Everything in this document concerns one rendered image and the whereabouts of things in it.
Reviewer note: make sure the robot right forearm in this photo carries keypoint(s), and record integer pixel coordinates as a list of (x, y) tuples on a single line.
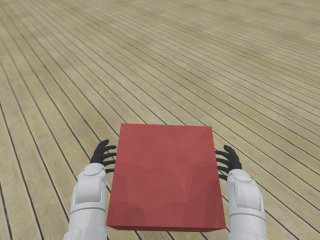
[(247, 218)]

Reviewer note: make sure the carton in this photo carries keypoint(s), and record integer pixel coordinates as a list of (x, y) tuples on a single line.
[(166, 179)]

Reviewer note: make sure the right robot hand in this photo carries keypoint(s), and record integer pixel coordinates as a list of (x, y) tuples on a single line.
[(232, 162)]

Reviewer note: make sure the left robot hand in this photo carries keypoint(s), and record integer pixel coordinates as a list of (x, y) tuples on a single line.
[(99, 155)]

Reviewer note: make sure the robot left forearm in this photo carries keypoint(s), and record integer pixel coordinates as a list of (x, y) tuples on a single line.
[(88, 205)]

